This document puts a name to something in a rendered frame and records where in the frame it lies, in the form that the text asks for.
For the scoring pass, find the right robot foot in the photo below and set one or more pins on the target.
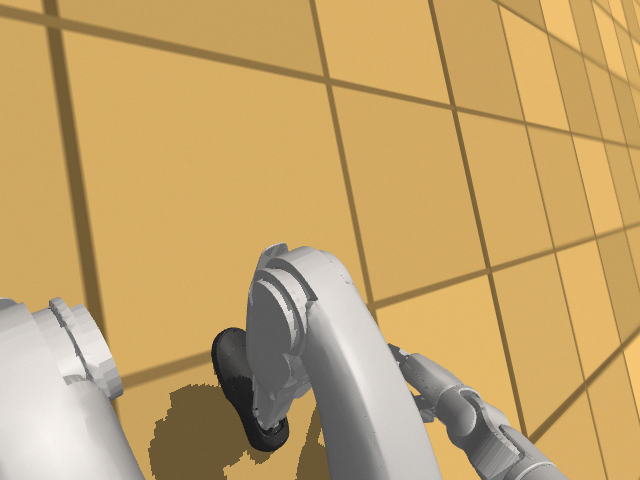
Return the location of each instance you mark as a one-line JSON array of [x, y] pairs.
[[235, 377]]

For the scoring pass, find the right robot hand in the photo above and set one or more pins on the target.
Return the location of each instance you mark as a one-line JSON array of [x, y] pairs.
[[429, 378]]

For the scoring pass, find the right robot arm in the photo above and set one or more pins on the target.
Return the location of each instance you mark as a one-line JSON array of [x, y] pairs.
[[495, 449]]

